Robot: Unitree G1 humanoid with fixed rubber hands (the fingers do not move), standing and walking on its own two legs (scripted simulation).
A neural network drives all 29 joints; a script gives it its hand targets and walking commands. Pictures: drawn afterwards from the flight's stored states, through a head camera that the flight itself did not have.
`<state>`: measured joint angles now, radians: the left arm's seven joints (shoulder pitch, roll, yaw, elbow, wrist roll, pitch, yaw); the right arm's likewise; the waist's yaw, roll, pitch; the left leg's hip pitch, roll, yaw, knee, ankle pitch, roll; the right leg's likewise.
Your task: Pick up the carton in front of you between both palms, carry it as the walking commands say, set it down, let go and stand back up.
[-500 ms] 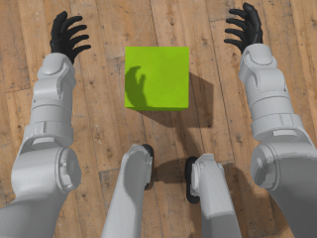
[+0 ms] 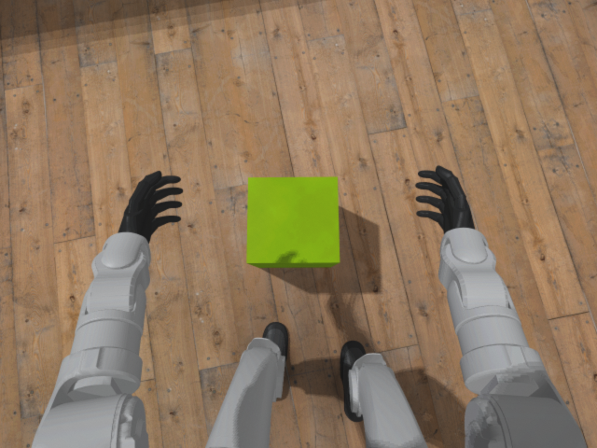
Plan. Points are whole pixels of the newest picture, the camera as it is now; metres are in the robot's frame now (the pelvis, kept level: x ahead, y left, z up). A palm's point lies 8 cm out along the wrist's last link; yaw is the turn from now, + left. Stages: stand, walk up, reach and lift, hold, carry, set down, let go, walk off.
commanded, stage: let go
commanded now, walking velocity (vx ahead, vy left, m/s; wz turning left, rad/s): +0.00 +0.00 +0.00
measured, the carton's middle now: (293, 227) +0.45 +0.07 -0.57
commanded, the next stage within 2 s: stand in 1.02 s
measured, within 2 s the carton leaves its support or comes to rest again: neither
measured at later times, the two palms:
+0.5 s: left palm (103, 376) +0.21 +0.22 +0.00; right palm (585, 370) +0.25 -0.24 +0.00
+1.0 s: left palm (98, 380) +0.21 +0.22 +0.01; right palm out of the picture +0.22 -0.25 +0.01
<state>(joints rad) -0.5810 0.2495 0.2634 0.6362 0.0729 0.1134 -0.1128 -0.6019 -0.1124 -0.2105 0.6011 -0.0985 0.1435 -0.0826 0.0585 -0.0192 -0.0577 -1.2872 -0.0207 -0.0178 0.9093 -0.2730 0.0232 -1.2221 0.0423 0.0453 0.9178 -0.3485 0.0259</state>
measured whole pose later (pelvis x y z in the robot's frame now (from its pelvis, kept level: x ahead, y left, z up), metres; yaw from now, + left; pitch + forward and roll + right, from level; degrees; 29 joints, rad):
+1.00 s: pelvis +0.05 -0.02 +0.08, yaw +2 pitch -5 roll +1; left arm 0.22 0.22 0.04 0.39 0.03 0.20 -0.05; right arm 0.22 -0.20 -0.04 0.44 -0.01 0.11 0.05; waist 0.00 -0.01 0.11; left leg -0.12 -0.02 -0.04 0.46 -0.25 0.00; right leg -0.06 0.02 0.04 0.47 -0.32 -0.02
